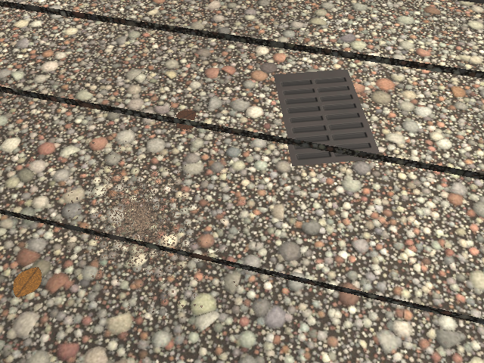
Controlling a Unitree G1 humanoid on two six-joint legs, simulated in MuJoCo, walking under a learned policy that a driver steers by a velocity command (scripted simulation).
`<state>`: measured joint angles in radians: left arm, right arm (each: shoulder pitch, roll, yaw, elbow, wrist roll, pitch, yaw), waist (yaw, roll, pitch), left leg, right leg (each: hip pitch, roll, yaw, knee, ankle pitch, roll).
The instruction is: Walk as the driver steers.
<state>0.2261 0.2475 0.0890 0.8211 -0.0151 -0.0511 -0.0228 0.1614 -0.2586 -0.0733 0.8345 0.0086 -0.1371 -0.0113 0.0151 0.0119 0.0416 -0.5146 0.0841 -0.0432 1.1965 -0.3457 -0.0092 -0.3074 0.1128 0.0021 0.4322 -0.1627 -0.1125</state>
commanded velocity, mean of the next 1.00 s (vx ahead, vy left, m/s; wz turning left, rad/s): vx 0.12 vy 0.00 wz -0.44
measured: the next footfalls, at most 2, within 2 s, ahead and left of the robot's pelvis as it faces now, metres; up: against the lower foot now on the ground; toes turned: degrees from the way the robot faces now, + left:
left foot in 0.28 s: +0.34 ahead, +0.10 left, +0.00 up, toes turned -15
right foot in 0.70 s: +0.18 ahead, -0.12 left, +0.00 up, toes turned -25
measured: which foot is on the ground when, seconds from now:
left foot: up 0.00-0.26, down 0.28-0.70, up 0.72-1.00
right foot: down 0.00-0.28, up 0.30-0.68, down 0.70-1.00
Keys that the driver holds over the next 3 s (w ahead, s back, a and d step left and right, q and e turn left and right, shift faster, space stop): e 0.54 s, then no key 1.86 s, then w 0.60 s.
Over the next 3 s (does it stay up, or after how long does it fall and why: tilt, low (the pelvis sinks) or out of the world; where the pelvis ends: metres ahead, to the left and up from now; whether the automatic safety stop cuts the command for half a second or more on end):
stays up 0.35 -0.06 -0.01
